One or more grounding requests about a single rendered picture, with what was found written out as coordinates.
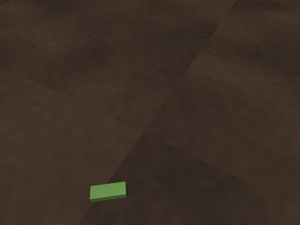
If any carton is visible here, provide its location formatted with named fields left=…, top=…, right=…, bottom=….
left=90, top=182, right=127, bottom=202

